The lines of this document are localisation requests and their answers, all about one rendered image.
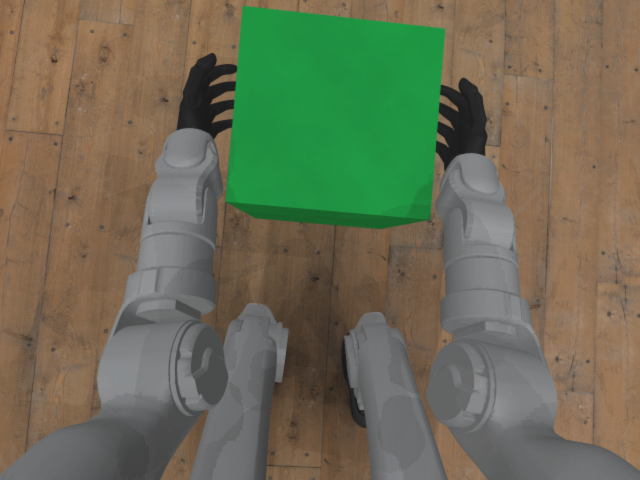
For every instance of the robot left upper arm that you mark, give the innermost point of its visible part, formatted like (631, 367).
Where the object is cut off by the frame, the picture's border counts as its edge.
(155, 381)

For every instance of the robot shin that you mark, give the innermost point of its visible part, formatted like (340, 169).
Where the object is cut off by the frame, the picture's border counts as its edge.
(250, 309)
(371, 318)

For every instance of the left robot hand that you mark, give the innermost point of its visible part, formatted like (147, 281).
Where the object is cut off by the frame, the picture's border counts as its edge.
(196, 110)

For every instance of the robot right upper arm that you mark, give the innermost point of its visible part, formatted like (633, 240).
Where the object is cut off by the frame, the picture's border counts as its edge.
(500, 405)

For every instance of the right robot shin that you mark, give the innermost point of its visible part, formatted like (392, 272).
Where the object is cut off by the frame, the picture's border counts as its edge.
(371, 318)

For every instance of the right robot forearm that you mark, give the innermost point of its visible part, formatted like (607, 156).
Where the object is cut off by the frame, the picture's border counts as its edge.
(482, 291)

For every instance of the carton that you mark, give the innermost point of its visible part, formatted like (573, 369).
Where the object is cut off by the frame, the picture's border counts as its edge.
(335, 119)

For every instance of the left robot forearm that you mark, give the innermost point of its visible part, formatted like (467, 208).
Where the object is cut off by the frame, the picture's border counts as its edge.
(173, 280)

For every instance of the right robot hand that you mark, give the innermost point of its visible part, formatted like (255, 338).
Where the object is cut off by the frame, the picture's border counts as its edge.
(469, 123)

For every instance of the left robot shin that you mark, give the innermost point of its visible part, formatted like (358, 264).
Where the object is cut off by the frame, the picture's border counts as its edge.
(250, 309)

